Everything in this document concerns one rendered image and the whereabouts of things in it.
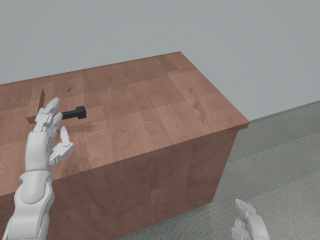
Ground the left robot forearm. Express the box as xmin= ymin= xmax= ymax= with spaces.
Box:
xmin=2 ymin=169 xmax=55 ymax=240

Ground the tap lever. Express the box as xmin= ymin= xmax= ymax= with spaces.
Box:
xmin=53 ymin=106 xmax=87 ymax=120

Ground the counter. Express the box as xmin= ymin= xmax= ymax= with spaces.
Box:
xmin=0 ymin=51 xmax=250 ymax=240

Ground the robot right hand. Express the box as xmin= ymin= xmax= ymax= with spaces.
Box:
xmin=231 ymin=199 xmax=270 ymax=240

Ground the robot left hand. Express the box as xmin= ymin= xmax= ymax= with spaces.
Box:
xmin=24 ymin=97 xmax=74 ymax=172

